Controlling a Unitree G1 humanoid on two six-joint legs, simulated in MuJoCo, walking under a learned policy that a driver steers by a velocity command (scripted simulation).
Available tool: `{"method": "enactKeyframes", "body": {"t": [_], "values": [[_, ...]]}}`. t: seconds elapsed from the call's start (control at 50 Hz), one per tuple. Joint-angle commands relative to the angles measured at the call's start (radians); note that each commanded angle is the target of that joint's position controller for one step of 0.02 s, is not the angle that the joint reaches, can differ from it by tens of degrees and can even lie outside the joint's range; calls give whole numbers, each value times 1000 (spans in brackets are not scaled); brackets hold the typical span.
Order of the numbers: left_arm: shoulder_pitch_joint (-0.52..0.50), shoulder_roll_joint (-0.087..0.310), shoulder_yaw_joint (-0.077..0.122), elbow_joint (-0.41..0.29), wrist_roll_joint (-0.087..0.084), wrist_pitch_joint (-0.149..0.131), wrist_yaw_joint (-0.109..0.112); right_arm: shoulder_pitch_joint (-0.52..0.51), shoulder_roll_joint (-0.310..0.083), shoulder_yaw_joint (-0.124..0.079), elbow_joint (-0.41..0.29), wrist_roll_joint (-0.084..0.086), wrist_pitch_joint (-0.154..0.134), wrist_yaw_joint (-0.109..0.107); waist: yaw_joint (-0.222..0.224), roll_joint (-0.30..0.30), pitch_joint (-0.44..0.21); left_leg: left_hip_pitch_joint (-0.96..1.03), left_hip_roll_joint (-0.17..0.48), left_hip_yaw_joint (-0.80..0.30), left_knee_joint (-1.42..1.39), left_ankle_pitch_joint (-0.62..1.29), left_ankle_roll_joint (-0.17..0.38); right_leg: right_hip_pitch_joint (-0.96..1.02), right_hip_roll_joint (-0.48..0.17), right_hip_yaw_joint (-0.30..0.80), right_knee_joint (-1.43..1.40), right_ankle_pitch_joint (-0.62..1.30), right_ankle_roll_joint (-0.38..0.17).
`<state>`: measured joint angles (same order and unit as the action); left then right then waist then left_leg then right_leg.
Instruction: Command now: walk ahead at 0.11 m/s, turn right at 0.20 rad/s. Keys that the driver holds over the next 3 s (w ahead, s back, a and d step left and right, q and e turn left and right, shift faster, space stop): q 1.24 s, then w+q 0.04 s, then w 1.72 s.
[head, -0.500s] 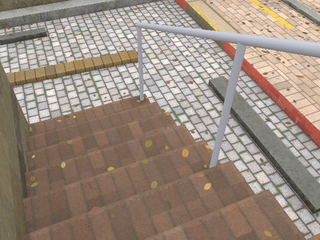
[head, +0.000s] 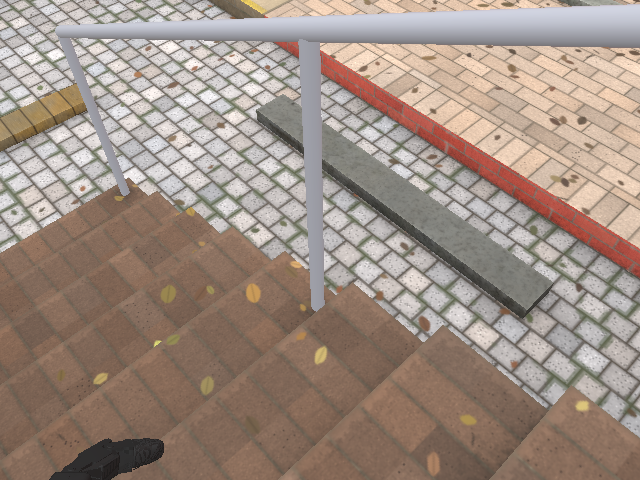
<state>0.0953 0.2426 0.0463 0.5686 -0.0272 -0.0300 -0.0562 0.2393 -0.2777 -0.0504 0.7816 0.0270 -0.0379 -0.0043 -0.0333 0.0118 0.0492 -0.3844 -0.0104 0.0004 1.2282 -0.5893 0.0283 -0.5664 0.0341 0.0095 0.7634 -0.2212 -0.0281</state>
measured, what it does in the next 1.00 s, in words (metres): steps on the spot, turning left: left foot, then right foot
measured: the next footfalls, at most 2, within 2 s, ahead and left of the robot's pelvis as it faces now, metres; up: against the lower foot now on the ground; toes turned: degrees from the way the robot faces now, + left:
left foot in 0.32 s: -0.02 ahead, +0.16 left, +0.00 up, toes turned +4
right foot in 0.80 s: +0.12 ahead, +0.02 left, +0.00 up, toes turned +27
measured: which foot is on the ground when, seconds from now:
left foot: up 0.00-0.30, down 0.32-0.80, up 0.82-1.00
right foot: down 0.00-0.34, up 0.36-0.78, down 0.80-1.00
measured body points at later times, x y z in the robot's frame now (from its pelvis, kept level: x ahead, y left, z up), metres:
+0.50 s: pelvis +0.00 +0.09 +0.00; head +0.04 +0.13 +0.45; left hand +0.18 +0.39 -0.07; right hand +0.16 -0.16 -0.10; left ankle -0.06 +0.16 -0.70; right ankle +0.07 -0.06 -0.61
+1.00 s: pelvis +0.01 +0.09 +0.00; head +0.05 +0.12 +0.45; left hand -0.02 +0.38 -0.11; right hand +0.35 -0.01 -0.06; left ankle -0.07 +0.24 -0.57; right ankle +0.09 +0.00 -0.69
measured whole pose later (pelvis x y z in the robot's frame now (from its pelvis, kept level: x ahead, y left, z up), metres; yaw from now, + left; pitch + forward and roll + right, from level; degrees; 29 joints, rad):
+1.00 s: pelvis +0.01 +0.09 +0.00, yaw +31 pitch +3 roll -1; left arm 0.25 0.25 0.03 0.63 0.03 -0.02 0.03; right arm 0.02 -0.32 -0.05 0.56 0.02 0.11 -0.05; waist 0.04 0.02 0.04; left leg -0.77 -0.14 -0.27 1.55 -0.27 -0.08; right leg -0.51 -0.01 -0.08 0.89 -0.29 -0.09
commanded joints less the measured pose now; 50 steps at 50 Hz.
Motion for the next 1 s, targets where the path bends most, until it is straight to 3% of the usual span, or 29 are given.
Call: {"method": "enactKeyframes", "body": {"t": [0.02, 0.04, 0.08, 0.1, 0.18, 0.24, 0.32, 0.34, 0.36, 0.38, 0.4, 0.42, 0.46, 0.48, 0.5, 0.52, 0.54, 0.6, 0.62, 0.7, 0.76, 0.78, 0.8, 0.82, 0.84, 0.88, 0.9, 0.94, 1.0], "values": [[150, 24, 3, 27, 6, 2, -21, 75, -65, -16, -57, 31, 49, 7, 19, -36, -177, -248, 48, -144, 1, -13, -16, 308, -309, 380, -262, 418, -271], [88, 17, 0, 31, 30, 1, -16, 94, -30, -6, -46, 15, 74, 6, -20, -30, -175, -129, 55, -138, -83, 22, -29, 173, -297, 323, -270, 383, -249], [-21, 80, 9, 23, 78, -3, 1, 213, -5, -6, 18, -23, 89, 22, -82, -84, -223, 157, -5, -41, 4, 304, -48, -66, -279, 198, -274, 383, -233], [-8, 100, 16, 23, 72, -13, 8, 199, -58, -31, 12, -10, 84, 19, -75, -71, -206, 87, -35, -43, 59, 369, -50, -70, -260, 167, -238, 338, -244], [88, 79, 17, 26, 35, -10, 57, 4, -81, -30, -119, -17, 77, -11, 24, -129, -208, -221, -23, -119, 135, 289, -48, 166, -355, 255, -128, 341, -265], [108, 104, 29, 4, 49, -8, 80, -37, -78, -26, -177, -30, 88, -5, 42, -149, -211, -250, -6, -90, 76, 259, -59, 186, -406, 278, -66, 329, -236], [-42, 146, 45, -53, -8, 11, 83, 101, -45, -18, -163, -11, 102, 19, -64, -204, -246, 136, -27, 44, -353, 365, -44, -9, -309, 40, 35, 276, -64], [-19, 112, 43, -84, -10, 8, 88, 176, -100, -33, -145, -24, 84, 17, -46, 41, -177, 204, -24, -119, -508, 757, 4, -113, -162, -110, 207, 123, 27], [-118, 100, 36, -170, -7, 3, 78, 217, -251, -70, -146, -28, 61, 9, -77, 377, -54, 225, 187, -663, -728, 1126, 107, -422, -57, -89, 471, -414, 76], [-147, 93, 29, -170, -14, -11, 82, 137, -235, -57, -173, -61, 39, 17, -37, 235, -64, 268, 267, -715, -680, 1308, 152, -473, -56, 88, 614, -411, 49], [-133, 65, 20, -149, -16, 0, 96, 86, -237, -59, -182, -52, 38, 22, -8, 166, -95, 304, 255, -662, -665, 1311, 147, -492, -35, 89, 647, -384, 45], [-136, 66, 18, -133, 1, 21, 112, 55, -240, -64, -194, -36, 41, 18, -11, 117, -93, 341, 228, -633, -642, 1286, 102, -534, -37, 101, 669, -322, 47], [-69, 82, 25, -106, 28, 58, 125, -38, -205, -50, -214, -4, 79, -11, 42, 113, -118, 284, 185, -559, -594, 1186, 90, -448, -43, 135, 674, -198, 55], [-122, 78, 14, -130, 29, 59, 104, -64, -205, -55, -216, 15, 110, -38, 24, 89, -80, 247, 135, -517, -603, 850, 35, -445, -46, 58, 595, -83, 53], [-154, 57, 6, -131, 31, 58, 88, -52, -177, -46, -230, 11, 133, -55, 3, 58, -78, 226, 100, -472, -605, 800, 9, -402, -32, 31, 526, -19, 51], [-70, 38, 4, -105, 51, 55, 81, -64, -157, -28, -243, -19, 135, -66, 43, 90, -157, 229, 117, -479, -551, 1052, 62, -335, -48, 106, 641, 34, 43], [-85, 64, -3, -116, 49, 45, 66, -97, -184, -38, -258, -12, 140, -72, 29, 64, -157, 238, 108, -482, -578, 832, 38, -367, -34, 36, 605, 87, 33], [-159, 39, -21, -135, 58, 9, 58, -24, -158, -30, -252, -2, 149, -86, -32, 48, -137, 304, 71, -482, -585, 819, 19, -382, -18, 32, 470, 113, 19], [-138, 61, -16, -126, 60, -5, 56, -60, -168, -29, -259, -15, 147, -88, -5, 59, -167, 299, 73, -497, -546, 865, 30, -354, -12, 19, 501, 170, 15], [-142, 67, -20, -134, 75, -31, 33, -143, -183, -29, -289, -5, 155, -86, 25, 122, -176, 221, 47, -526, -533, 904, 58, -220, 16, -24, 390, 164, 18], [-6, 94, -2, -90, 70, -36, 16, -218, -187, -30, -310, -3, 139, -66, 78, 168, -196, 168, 38, -530, -467, 1011, 69, -20, 13, -7, 241, 73, -5], [80, 95, 2, -69, 68, -42, 12, -294, -216, -41, -324, 2, 134, -62, 139, 153, -212, 70, 12, -500, -404, 1012, 48, 150, 4, -13, 135, 83, -34], [199, 92, 13, -22, 49, -45, 11, -370, -206, -46, -338, 3, 126, -58, 224, 37, -217, -125, -93, -397, -157, 785, -14, 419, -55, 53, -55, 301, -118], [240, 90, 12, -2, 42, -42, 16, -297, -118, -26, -345, -5, 123, -55, 178, -210, -226, -343, -262, -312, 151, -23, -67, 575, -248, 309, -136, 761, -267], [86, 135, 18, -24, 90, -44, 22, -100, -104, -30, -324, 20, 106, -44, -20, -290, -232, -403, -206, -433, 240, -49, -60, 390, -424, 640, -232, 773, -398], [27, 99, 14, -71, 76, -42, 38, -203, -198, -49, -286, 37, 113, -57, 30, -92, -112, -459, -138, -387, 290, 86, -77, 243, -396, 603, -215, 490, -383], [47, 107, 13, -61, 63, -35, 48, -186, -187, -49, -275, 11, 125, -66, 14, -19, -140, -443, -138, -343, 320, 177, -88, 239, -366, 527, -181, 484, -357], [76, 141, 18, -53, 58, -17, 84, -146, -138, -28, -258, -16, 143, -56, 1, -14, -158, -430, -131, -285, 395, 313, -110, 209, -339, 393, -156, 505, -319], [113, 152, 21, -28, 54, 9, 118, -189, -106, -9, -283, -1, 143, -44, 21, -72, -142, -473, -82, -215, 360, 416, -130, 242, -297, 248, -169, 407, -262]]}}
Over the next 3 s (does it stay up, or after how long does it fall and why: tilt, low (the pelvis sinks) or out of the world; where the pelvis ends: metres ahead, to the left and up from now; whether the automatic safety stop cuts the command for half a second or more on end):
stays up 0.57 0.57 -0.38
